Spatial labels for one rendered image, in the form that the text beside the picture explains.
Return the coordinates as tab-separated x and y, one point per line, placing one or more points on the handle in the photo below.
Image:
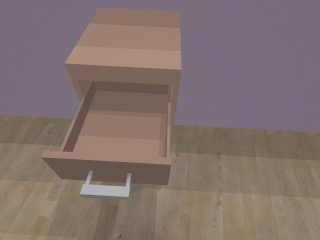
89	190

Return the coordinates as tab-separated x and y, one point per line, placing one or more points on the cabinet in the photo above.
129	46

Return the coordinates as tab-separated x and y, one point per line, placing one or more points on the drawer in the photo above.
118	128

